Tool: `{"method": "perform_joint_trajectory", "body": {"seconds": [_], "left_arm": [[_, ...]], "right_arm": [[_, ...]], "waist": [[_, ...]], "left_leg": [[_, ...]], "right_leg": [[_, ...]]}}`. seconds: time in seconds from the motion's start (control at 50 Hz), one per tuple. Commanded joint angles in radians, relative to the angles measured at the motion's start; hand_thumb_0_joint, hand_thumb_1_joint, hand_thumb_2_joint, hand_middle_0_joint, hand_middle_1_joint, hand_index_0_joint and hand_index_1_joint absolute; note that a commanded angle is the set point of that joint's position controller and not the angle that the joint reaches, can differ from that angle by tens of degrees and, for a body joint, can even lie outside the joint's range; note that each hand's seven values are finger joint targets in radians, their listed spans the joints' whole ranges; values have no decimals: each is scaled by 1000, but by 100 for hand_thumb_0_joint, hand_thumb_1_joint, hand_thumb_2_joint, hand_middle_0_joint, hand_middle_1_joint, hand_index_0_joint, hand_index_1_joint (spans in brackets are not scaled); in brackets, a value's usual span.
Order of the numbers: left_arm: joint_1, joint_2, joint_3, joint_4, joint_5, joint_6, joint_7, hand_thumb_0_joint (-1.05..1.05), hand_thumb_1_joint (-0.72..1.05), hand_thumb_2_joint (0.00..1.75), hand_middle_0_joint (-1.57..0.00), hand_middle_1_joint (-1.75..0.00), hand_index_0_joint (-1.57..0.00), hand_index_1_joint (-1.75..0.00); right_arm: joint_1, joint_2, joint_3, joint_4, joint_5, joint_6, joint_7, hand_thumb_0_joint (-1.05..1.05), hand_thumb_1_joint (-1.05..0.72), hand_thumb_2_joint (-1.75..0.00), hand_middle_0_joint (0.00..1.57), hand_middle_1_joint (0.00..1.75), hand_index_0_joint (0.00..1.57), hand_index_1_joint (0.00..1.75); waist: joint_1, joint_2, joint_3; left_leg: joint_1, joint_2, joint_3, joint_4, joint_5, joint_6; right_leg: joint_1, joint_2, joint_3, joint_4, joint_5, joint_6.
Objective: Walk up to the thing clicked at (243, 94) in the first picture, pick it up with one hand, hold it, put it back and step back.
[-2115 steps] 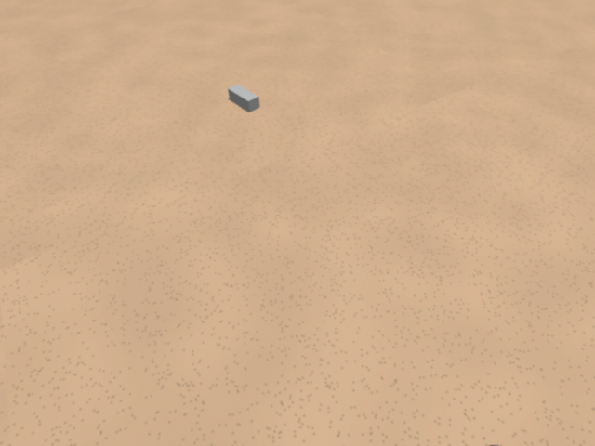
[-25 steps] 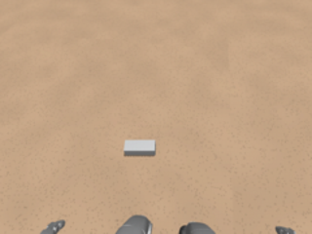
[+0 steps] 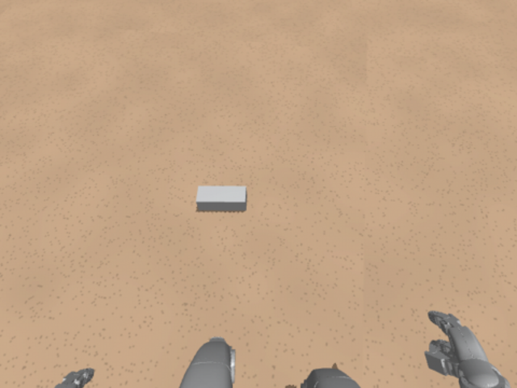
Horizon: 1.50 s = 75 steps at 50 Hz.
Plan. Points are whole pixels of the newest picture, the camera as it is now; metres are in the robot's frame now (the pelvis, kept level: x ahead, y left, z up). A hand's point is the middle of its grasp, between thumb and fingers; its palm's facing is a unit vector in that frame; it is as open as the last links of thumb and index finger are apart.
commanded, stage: step back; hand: left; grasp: from above
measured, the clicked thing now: (222, 198) +0.84 +0.21 -0.71
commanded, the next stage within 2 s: stand in 1.60 s
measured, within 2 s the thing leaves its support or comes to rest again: neither
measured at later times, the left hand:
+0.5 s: hand out of the picture -0.08 +0.26 -0.13, palm faces +0.08 -0.92 -0.38, open 7.4 cm
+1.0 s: hand out of the picture -0.23 +0.26 -0.11, palm faces +0.09 -0.90 -0.43, open 7.4 cm
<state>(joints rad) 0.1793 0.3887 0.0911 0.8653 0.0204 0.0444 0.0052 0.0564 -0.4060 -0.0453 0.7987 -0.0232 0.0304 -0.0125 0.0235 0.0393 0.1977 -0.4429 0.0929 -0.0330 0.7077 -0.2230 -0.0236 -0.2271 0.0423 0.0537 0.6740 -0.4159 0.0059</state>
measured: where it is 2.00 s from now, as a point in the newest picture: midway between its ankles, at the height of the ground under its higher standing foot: outside the picture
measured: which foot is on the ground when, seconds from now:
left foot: down 0.00-0.02, up 0.04-0.32, down 0.34-0.70, up 0.72-1.00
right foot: down 0.00-0.38, up 0.40-0.66, down 0.68-1.00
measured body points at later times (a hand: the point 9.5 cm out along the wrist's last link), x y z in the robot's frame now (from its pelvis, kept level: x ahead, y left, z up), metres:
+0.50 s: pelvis -0.17 -0.01 +0.01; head -0.13 +0.00 +0.46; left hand -0.08 +0.31 -0.11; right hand -0.06 -0.31 -0.10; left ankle -0.13 +0.11 -0.71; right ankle -0.14 -0.15 -0.64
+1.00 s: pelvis -0.24 -0.03 +0.02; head -0.23 -0.05 +0.47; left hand -0.23 +0.30 -0.08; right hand -0.18 -0.35 -0.12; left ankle -0.23 +0.11 -0.70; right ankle -0.26 -0.16 -0.71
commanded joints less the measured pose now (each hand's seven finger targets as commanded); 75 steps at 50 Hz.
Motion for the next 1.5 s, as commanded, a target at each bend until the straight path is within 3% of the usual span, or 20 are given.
{"method": "perform_joint_trajectory", "body": {"seconds": [0.0, 0.02, 0.1, 0.22, 0.32, 0.36, 0.4, 0.46, 0.64, 0.68, 0.7, 0.78, 0.82, 0.92, 1.0, 1.08, 1.28, 1.34, 1.42, 1.48], "left_arm": [[74, 340, 86, -75, 19, -34, 8, 0, 90, 90, -20, -30, -20, -30], [10, 403, 93, -110, 29, -34, 12, 0, 90, 90, -20, -30, -20, -30], [-103, 236, 60, -131, 23, -38, 24, 0, 90, 90, -20, -30, -20, -30], [52, 219, 56, -134, 26, -24, 45, 0, 90, 90, -20, -30, -20, -30], [-46, 219, 36, -172, 0, 4, 37, 0, 90, 90, -20, -30, -20, -30], [-16, 152, 16, -172, -13, 6, 38, 0, 90, 90, -20, -30, -20, -30], [-66, 238, 47, -141, 1, 9, 49, 0, 90, 90, -20, -30, -20, -30], [33, 209, 51, -80, -17, 11, 29, 0, 90, 90, -20, -30, -20, -30], [156, 172, 38, 63, 15, -85, 17, 0, 90, 90, -20, -30, -20, -30], [115, 286, 64, 37, 41, -95, 23, 0, 90, 90, -20, -30, -20, -30], [46, 384, 82, 2, 51, -88, 29, 0, 90, 90, -20, -30, -20, -30], [-59, 247, 48, 5, 26, -108, 28, 0, 90, 90, -20, -30, -20, -30], [24, 261, 55, 19, 26, -113, 18, 0, 90, 90, -20, -30, -20, -30], [89, 290, 72, 27, 22, -104, 8, 0, 90, 90, -20, -30, -20, -30], [29, 245, 37, 2, 9, -84, 0, 0, 90, 90, -20, -30, -20, -30], [-33, 229, 27, -18, 6, -77, 7, 0, 90, 90, -20, -30, -20, -30], [11, 151, 10, 27, -16, -90, -1, 0, 90, 90, -20, -30, -20, -30], [56, 181, 27, 73, -7, -89, 13, 0, 90, 90, -20, -30, -20, -30], [-103, 298, 39, 18, 5, -88, 18, 0, 90, 90, -20, -30, -20, -30], [-134, 250, 30, 25, 11, -86, 20, 0, 90, 90, -20, -30, -20, -30]], "right_arm": [[0, -153, -47, -91, 26, 9, -22, 0, -90, -90, 20, 30, 20, 30], [8, -188, -68, -77, 19, 12, -35, 0, -90, -90, 20, 30, 20, 30], [101, -168, -52, -10, 31, 3, -24, 0, -90, -90, 20, 30, 20, 30], [72, -128, -35, -35, 9, -15, -30, 0, -90, -90, 20, 30, 20, 30], [217, -164, -70, 32, -10, -8, -19, 0, -90, -90, 20, 30, 20, 30], [141, -310, -96, -7, -29, 1, -8, 0, -90, -90, 20, 30, 20, 30], [39, -341, -101, -30, -22, -7, -6, 0, -90, -90, 20, 30, 20, 30], [-44, -203, -58, -54, -31, -5, -10, 0, -90, -90, 20, 30, 20, 30], [79, -202, -74, 17, -17, 16, 15, 0, -90, -90, 20, 30, 20, 30], [70, -86, -33, -18, -12, 10, 16, 0, -90, -90, 20, 30, 20, 30], [-6, -168, -60, -20, -16, 7, 3, 0, -90, -90, 20, 30, 20, 30], [89, -163, -67, 61, 2, -9, 27, 0, -90, -90, 20, 30, 20, 30], [79, -165, -63, 60, -8, -13, 35, 0, -90, -90, 20, 30, 20, 30], [43, -172, -66, 50, -17, -47, 52, 0, -90, -90, 20, 30, 20, 30], [168, -159, -79, 104, -15, -70, 45, 0, -90, -90, 20, 30, 20, 30], [304, -336, -127, 124, -6, -86, 24, 0, -90, -90, 20, 30, 20, 30], [148, -187, -61, 72, 7, -74, -1, 0, -90, -90, 20, 30, 20, 30], [104, -152, -41, 66, 31, -45, -6, 0, -90, -90, 20, 30, 20, 30], [187, -156, -43, 118, 25, -13, -22, 0, -90, -90, 20, 30, 20, 30], [176, -156, -35, 150, 23, -22, -11, 0, -90, -90, 20, 30, 20, 30]], "waist": [[26, -287, -227], [47, -350, -184], [-41, -179, -188], [51, -236, -256], [-27, -180, -294], [-15, 193, -268], [-38, 196, -192], [39, 57, -155], [-5, 76, -260], [2, -202, -146], [57, -216, -74], [-46, -126, -17], [8, -172, -53], [57, -236, -74], [-24, -153, -168], [-93, 93, -167], [-23, 159, -175], [20, 62, -237], [-9, -191, -230], [-21, -191, -179]], "left_leg": [[-113, -189, -38, 232, -317, 45], [-39, -160, -126, 425, -417, 19], [-71, -217, -137, 516, -266, 28], [-114, -150, -61, 170, -333, -1], [254, -122, 11, -303, 35, 44], [326, 211, -424, -386, 174, 209], [-9, 336, -519, -436, 30, 353], [50, 109, -182, -360, 88, 220], [183, 44, -77, -116, -237, 166], [-247, -145, -31, 125, -342, 34], [-122, -82, -164, 172, -344, 19], [-61, -128, -137, 230, -121, 2], [-38, -106, -110, 186, -130, -10], [-64, -73, -12, -27, -242, 0], [263, -122, 68, -324, -52, 39], [382, 284, -586, -446, -235, 290], [232, 97, -58, -214, 581, 186], [103, 29, -34, -77, 290, 111], [156, -86, -48, 263, -417, 34], [96, -77, -44, 187, -351, 46]], "right_leg": [[3, -336, 427, -337, 227, -201], [-199, -467, 574, -371, 253, -314], [-53, -248, 154, -203, 545, -191], [261, -284, 184, -116, 741, -221], [4, -245, 140, -6, 504, -124], [-321, 14, -23, 257, -103, -34], [-158, 1, 116, 573, -229, -26], [-221, 61, 124, 638, -55, -25], [137, -3, -41, -443, 44, -31], [185, -278, 449, -439, -171, -114], [-164, -461, 616, -507, -451, -247], [-99, -244, 217, -427, -144, -153], [-71, -251, 221, -447, -251, -158], [98, -309, 215, -398, -157, -190], [11, -239, 49, -164, 181, -137], [-358, -68, 49, 367, -176, -58], [-60, -69, -108, 0, 137, -18], [159, -42, -105, -165, 362, -33], [-115, -437, 412, -348, 127, -270], [-93, -338, 228, -295, 192, -203]]}}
